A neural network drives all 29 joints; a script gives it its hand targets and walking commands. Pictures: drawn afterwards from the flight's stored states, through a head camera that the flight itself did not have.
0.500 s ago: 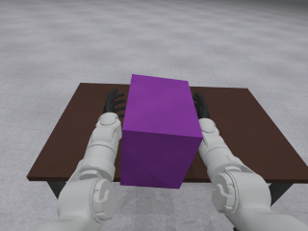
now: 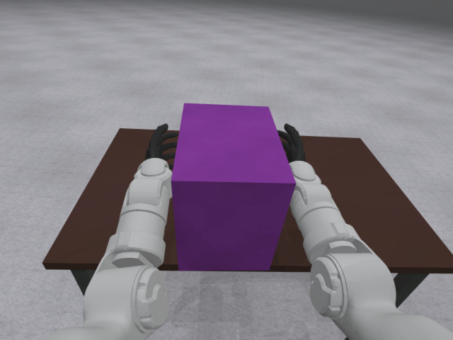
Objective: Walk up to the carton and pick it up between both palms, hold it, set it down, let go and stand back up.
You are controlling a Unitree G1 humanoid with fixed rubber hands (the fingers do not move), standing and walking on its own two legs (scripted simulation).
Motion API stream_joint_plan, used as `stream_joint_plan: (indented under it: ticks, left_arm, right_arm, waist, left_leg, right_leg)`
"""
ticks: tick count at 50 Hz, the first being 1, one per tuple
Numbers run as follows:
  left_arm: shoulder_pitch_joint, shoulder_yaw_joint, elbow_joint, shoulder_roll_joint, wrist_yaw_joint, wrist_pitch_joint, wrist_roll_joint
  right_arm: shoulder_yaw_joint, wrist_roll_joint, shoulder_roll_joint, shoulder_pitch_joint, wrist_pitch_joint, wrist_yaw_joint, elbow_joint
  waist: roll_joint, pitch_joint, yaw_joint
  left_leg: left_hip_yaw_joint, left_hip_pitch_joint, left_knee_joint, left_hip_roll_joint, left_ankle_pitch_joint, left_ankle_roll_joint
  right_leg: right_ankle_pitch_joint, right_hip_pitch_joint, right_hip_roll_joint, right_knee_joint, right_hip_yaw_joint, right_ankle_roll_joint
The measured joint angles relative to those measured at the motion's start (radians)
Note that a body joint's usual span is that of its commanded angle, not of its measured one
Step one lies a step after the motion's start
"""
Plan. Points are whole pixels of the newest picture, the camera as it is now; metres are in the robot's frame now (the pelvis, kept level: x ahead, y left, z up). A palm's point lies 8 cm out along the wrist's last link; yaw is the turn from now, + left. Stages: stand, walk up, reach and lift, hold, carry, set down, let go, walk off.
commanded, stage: reach and lift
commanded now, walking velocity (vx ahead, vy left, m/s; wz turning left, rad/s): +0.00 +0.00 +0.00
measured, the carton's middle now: (225, 184) +0.36 +0.02 +0.14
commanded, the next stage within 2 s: hold in 0.54 s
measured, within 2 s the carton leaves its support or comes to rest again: neither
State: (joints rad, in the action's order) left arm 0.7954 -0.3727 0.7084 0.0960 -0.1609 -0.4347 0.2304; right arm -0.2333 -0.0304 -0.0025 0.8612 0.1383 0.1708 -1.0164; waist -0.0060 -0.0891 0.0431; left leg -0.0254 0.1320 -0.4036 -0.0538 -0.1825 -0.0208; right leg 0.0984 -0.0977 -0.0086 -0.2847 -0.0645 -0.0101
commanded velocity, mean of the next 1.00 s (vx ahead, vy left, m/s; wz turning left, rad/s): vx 0.00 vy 0.00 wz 0.00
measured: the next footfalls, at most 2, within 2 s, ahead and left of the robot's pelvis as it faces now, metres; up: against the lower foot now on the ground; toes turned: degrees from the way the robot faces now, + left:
none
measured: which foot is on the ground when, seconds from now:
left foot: down 0.00-1.00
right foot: down 0.00-1.00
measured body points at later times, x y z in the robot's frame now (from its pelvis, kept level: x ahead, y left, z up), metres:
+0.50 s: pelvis +0.00 +0.00 +0.00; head -0.07 +0.01 +0.44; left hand +0.39 +0.15 +0.19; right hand +0.40 -0.11 +0.19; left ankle +0.03 +0.12 -0.75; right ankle +0.04 -0.12 -0.75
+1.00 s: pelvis +0.00 +0.00 +0.00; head -0.07 +0.01 +0.44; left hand +0.39 +0.15 +0.21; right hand +0.40 -0.11 +0.21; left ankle +0.03 +0.12 -0.75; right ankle +0.04 -0.12 -0.75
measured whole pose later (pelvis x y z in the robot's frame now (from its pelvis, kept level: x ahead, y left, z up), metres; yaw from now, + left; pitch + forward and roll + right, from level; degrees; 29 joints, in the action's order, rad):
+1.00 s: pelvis +0.00 +0.00 +0.00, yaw +0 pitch -6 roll -1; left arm 0.81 -0.35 0.52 0.08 -0.13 -0.62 0.23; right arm -0.17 -0.13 0.00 0.86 0.30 0.22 -0.85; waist -0.01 -0.08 0.00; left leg -0.02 0.11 -0.40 -0.05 -0.19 -0.02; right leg 0.10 -0.08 -0.01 -0.29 -0.07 -0.01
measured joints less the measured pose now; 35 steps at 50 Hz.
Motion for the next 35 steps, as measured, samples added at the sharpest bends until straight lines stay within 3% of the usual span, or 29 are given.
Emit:
stream_joint_plan:
  ticks: [11,35]
  left_arm:
    - [0.05,0.002,-0.014,-0.012,0.002,-0.076,0.0]
    - [0.055,0.007,-0.069,-0.018,0.014,-0.127,0.0]
  right_arm:
    - [0.003,-0.004,0.0,0.001,0.029,0.008,0.014]
    - [0.02,-0.062,0.002,0.003,0.101,0.033,0.095]
  waist:
    - [0.0,0.001,-0.027]
    - [0.0,0.005,-0.031]
  left_leg:
    - [0.001,-0.011,0.0,0.0,0.0,0.0]
    - [0.001,-0.012,0.0,0.0,-0.003,0.001]
  right_leg:
    - [0.0,0.011,0.0,-0.001,0.0,0.0]
    - [0.004,0.012,0.0,-0.001,0.0,0.001]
